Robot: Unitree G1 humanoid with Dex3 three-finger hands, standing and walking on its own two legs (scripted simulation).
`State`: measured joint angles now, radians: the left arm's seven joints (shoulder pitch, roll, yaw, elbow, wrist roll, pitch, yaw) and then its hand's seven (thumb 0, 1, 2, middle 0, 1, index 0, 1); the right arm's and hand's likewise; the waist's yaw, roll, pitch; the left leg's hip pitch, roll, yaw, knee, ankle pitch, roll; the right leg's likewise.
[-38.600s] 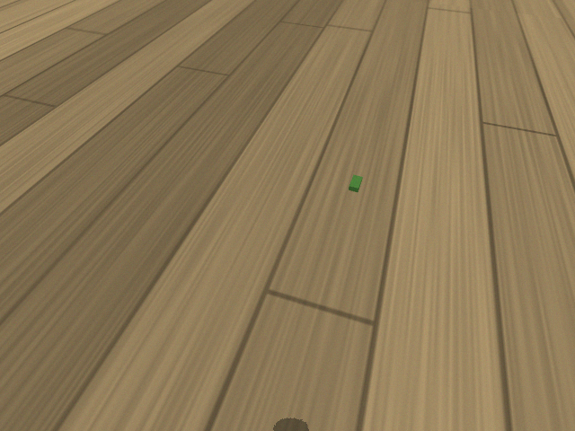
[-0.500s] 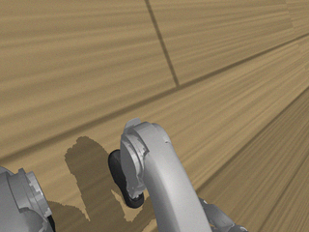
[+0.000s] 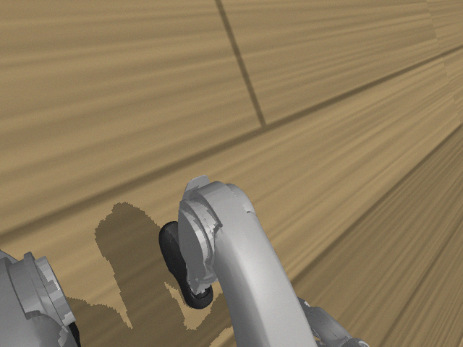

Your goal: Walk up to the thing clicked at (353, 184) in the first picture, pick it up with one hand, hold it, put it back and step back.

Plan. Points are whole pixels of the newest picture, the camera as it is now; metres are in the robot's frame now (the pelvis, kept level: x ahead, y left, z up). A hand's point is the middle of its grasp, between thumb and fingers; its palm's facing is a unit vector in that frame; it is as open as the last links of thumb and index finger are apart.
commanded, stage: open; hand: left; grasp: from above
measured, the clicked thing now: out of the picture +0.49 +0.33 -0.30
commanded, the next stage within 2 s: withdraw in 0.18 s
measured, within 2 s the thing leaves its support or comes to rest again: neither
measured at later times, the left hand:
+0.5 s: hand out of the picture +0.49 +0.33 -0.23, palm faces -0.37 -0.12 -0.92, open 13.0 cm
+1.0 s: hand out of the picture +0.48 +0.33 -0.09, palm faces -0.48 -0.12 -0.87, open 12.7 cm
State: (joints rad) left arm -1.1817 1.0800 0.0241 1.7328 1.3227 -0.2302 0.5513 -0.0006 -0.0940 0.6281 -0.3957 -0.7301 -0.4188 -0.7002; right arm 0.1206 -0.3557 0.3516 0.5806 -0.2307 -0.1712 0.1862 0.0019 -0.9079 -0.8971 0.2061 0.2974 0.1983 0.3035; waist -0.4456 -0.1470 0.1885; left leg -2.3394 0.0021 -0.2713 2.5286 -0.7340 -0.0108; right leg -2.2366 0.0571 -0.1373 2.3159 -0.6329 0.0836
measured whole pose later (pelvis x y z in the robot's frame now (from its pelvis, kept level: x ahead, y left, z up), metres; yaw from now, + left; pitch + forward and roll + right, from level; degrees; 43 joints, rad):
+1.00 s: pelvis -0.01 -0.01 +0.04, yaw +6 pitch +34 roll -11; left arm -1.13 0.84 -0.04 1.32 1.17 -0.13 0.08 0.00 -0.28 0.83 -0.29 -0.80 -0.28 -0.80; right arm 0.17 -0.35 0.17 0.57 -0.11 0.05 0.10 0.00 -0.90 -0.90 0.21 0.30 0.20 0.30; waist -0.31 0.01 0.00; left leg -2.28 -0.01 -0.17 2.34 -0.66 -0.01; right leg -2.20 0.01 -0.07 2.21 -0.61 0.05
